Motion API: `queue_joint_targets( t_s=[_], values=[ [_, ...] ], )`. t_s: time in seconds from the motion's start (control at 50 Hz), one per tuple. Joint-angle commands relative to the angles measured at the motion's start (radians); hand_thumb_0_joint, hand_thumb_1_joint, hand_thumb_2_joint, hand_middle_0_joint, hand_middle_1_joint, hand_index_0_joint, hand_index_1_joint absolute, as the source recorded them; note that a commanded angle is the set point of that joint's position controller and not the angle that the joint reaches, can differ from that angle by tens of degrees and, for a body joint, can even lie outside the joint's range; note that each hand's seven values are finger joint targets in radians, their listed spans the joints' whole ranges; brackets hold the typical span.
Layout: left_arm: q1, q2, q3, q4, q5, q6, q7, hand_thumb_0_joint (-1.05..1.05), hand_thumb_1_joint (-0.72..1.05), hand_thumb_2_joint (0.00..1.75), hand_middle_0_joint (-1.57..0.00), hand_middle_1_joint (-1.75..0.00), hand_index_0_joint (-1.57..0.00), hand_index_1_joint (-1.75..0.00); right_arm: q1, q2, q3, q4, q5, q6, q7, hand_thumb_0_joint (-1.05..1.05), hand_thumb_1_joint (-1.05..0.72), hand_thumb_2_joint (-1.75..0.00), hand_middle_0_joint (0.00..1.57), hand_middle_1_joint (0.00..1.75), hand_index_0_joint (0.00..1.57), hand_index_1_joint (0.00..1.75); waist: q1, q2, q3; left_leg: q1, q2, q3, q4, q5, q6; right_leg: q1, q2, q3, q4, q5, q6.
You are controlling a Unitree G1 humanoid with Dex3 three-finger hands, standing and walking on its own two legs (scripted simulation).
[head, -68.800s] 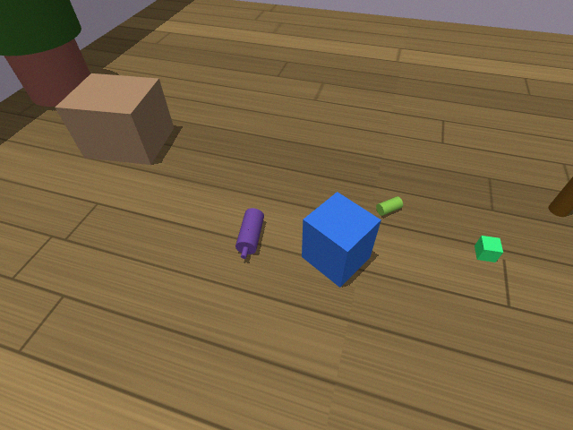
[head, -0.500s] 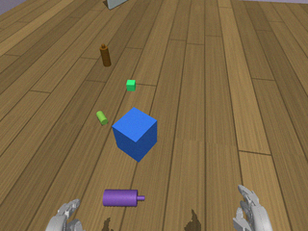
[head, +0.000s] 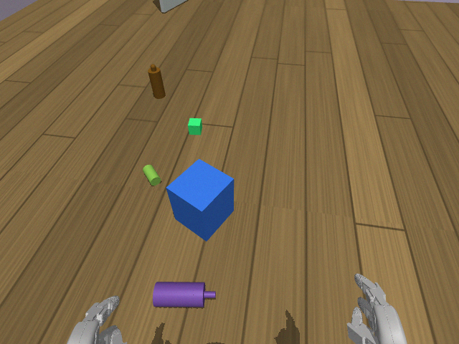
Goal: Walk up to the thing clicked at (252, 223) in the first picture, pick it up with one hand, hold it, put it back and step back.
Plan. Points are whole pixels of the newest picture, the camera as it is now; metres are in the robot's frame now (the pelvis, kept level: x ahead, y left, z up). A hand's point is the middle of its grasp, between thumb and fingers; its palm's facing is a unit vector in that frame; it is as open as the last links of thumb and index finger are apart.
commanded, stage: stand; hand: left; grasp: from above
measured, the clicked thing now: (185, 294) +0.44 +0.18 -0.67
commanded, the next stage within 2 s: none
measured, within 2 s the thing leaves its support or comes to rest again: neither
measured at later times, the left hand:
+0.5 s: hand out of the picture +0.07 +0.24 -0.10, palm faces +0.04 -0.94 -0.34, open 7.4 cm
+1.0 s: hand out of the picture +0.02 +0.25 -0.09, palm faces +0.05 -0.94 -0.34, open 7.4 cm
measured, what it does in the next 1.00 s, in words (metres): rises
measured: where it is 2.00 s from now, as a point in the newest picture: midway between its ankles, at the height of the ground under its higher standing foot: outside the picture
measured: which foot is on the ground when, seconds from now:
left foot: down 0.00-1.00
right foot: down 0.00-1.00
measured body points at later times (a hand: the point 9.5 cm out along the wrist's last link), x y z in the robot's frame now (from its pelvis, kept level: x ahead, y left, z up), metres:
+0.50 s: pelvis +0.00 +0.01 +0.05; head +0.01 +0.01 +0.50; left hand +0.07 +0.29 -0.08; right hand +0.09 -0.27 -0.08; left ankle +0.00 +0.13 -0.68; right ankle -0.01 -0.13 -0.68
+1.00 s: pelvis -0.02 +0.00 +0.07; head -0.02 +0.00 +0.52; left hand +0.02 +0.29 -0.07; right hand +0.05 -0.28 -0.08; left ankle +0.00 +0.13 -0.68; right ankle -0.01 -0.13 -0.68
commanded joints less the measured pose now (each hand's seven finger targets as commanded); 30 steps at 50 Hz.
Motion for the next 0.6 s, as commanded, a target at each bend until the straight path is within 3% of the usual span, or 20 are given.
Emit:
queue_joint_targets(
  t_s=[0.0, 0.02, 0.06, 0.08, 0.1, 0.12, 0.16, 0.2, 0.24, 0.32, 0.48, 0.56, 0.58],
  values=[
    [-0.002, 0.107, 0.07, -0.194, 0.001, -0.05, 0.008, 0.0, 0.9, 0.9, -0.2, -0.3, -0.2, -0.3, -0.06, -0.12, -0.056, -0.158, 0.002, -0.057, -0.01, 0.0, -0.9, -0.9, 0.2, 0.3, 0.2, 0.3, -0.001, -0.003, -0.11, 0.115, -0.017, 0.025, -0.149, 0.267, 0.028, 0.05, 0.023, -0.023, -0.149, 0.255, -0.009],
    [-0.011, 0.122, 0.076, -0.203, 0.005, -0.053, 0.01, 0.0, 0.9, 0.9, -0.2, -0.3, -0.2, -0.3, -0.061, -0.126, -0.059, -0.163, 0.002, -0.056, -0.01, 0.0, -0.9, -0.9, 0.2, 0.3, 0.2, 0.3, -0.005, -0.001, -0.098, 0.115, -0.015, 0.026, -0.15, 0.27, 0.028, 0.043, 0.023, -0.022, -0.147, 0.257, -0.011],
    [-0.003, 0.088, 0.045, -0.176, 0.007, -0.049, 0.007, 0.0, 0.9, 0.9, -0.2, -0.3, -0.2, -0.3, -0.057, -0.118, -0.055, -0.159, 0.002, -0.054, -0.01, 0.0, -0.9, -0.9, 0.2, 0.3, 0.2, 0.3, -0.013, -0.014, -0.094, 0.113, -0.016, 0.027, -0.142, 0.271, 0.03, 0.035, 0.023, -0.021, -0.153, 0.263, -0.008],
    [-0.312, 0.186, 0.055, 0.175, 0.122, -0.26, 0.046, 0.0, 0.9, 0.9, -0.2, -0.3, -0.2, -0.3, -0.123, -0.218, -0.084, 0.109, -0.119, 0.041, 0.05, 0.0, -0.9, -0.9, 0.2, 0.3, 0.2, 0.3, 0.077, -0.051, 0.135, 0.144, 0.03, -0.011, -0.25, 0.429, 0.08, 0.219, -0.051, 0.061, -0.188, 0.264, -0.045],
    [-0.212, 0.212, 0.078, 0.335, 0.125, -0.33, 0.042, 0.0, 0.9, 0.9, -0.2, -0.3, -0.2, -0.3, -0.136, -0.233, -0.107, 0.113, -0.118, 0.079, 0.077, 0.0, -0.9, -0.9, 0.2, 0.3, 0.2, 0.3, 0.075, -0.127, 0.056, 0.197, 0.012, 0.022, -0.228, 0.405, 0.087, 0.248, -0.071, 0.125, -0.244, 0.253, -0.083],
    [-0.207, 0.21, 0.07, 0.381, 0.123, -0.365, 0.035, 0.0, 0.9, 0.9, -0.2, -0.3, -0.2, -0.3, -0.129, -0.242, -0.111, 0.082, -0.126, 0.097, 0.091, 0.0, -0.9, -0.9, 0.2, 0.3, 0.2, 0.3, 0.046, -0.122, 0.052, 0.221, 0.004, 0.011, -0.228, 0.387, 0.087, 0.216, -0.069, 0.159, -0.275, 0.268, -0.1],
    [-0.244, 0.218, 0.056, 0.471, 0.125, -0.407, 0.026, 0.0, 0.9, 0.9, -0.2, -0.3, -0.2, -0.3, -0.102, -0.217, -0.106, 0.14, -0.09, 0.11, 0.124, 0.0, -0.9, -0.9, 0.2, 0.3, 0.2, 0.3, 0.043, -0.083, -0.005, 0.305, 0.0, 0.013, -0.254, 0.408, 0.078, 0.309, -0.099, 0.167, -0.252, 0.375, -0.092],
    [-0.285, 0.209, 0.062, 0.568, 0.105, -0.411, 0.022, 0.0, 0.9, 0.9, -0.2, -0.3, -0.2, -0.3, -0.126, -0.207, -0.108, 0.172, -0.06, 0.121, 0.146, 0.0, -0.9, -0.9, 0.2, 0.3, 0.2, 0.3, 0.055, -0.107, 0.007, 0.34, -0.004, 0.016, -0.285, 0.408, 0.075, 0.308, -0.096, 0.147, -0.287, 0.36, -0.073],
    [-0.318, 0.203, 0.06, 0.643, 0.099, -0.424, 0.024, 0.0, 0.9, 0.9, -0.2, -0.3, -0.2, -0.3, -0.134, -0.206, -0.113, 0.212, -0.06, 0.132, 0.156, 0.0, -0.9, -0.9, 0.2, 0.3, 0.2, 0.3, 0.063, -0.071, 0.044, 0.37, 0.009, -0.022, -0.346, 0.353, 0.078, 0.287, -0.087, 0.13, -0.307, 0.281, -0.055],
    [-0.331, 0.19, 0.062, 0.799, 0.1, -0.447, 0.025, 0.0, 0.9, 0.9, -0.2, -0.3, -0.2, -0.3, -0.162, -0.213, -0.114, 0.27, -0.063, 0.15, 0.156, 0.0, -0.9, -0.9, 0.2, 0.3, 0.2, 0.3, 0.068, -0.014, 0.099, 0.364, 0.04, -0.07, -0.466, 0.304, 0.083, 0.351, -0.066, 0.095, -0.356, 0.266, -0.035],
    [-0.326, 0.206, 0.057, 1.017, 0.084, -0.469, 0.026, 0.0, 0.9, 0.9, -0.2, -0.3, -0.2, -0.3, -0.128, -0.233, -0.11, 0.397, -0.049, 0.17, 0.138, 0.0, -0.9, -0.9, 0.2, 0.3, 0.2, 0.3, 0.056, -0.042, 0.11, 0.504, 0.052, -0.057, -0.551, 0.482, 0.062, 0.476, -0.096, 0.102, -0.487, 0.428, -0.034],
    [-0.335, 0.222, 0.051, 1.091, 0.083, -0.469, 0.029, 0.0, 0.9, 0.9, -0.2, -0.3, -0.2, -0.3, -0.134, -0.235, -0.105, 0.448, -0.039, 0.179, 0.135, 0.0, -0.9, -0.9, 0.2, 0.3, 0.2, 0.3, 0.051, -0.048, 0.136, 0.558, 0.056, -0.052, -0.592, 0.496, 0.051, 0.495, -0.105, 0.102, -0.553, 0.443, -0.03],
    [-0.343, 0.22, 0.049, 1.106, 0.083, -0.468, 0.03, 0.0, 0.9, 0.9, -0.2, -0.3, -0.2, -0.3, -0.137, -0.24, -0.105, 0.457, -0.038, 0.182, 0.135, 0.0, -0.9, -0.9, 0.2, 0.3, 0.2, 0.3, 0.048, -0.039, 0.149, 0.549, 0.056, -0.051, -0.613, 0.46, 0.051, 0.504, -0.103, 0.099, -0.57, 0.413, -0.023]
  ],
)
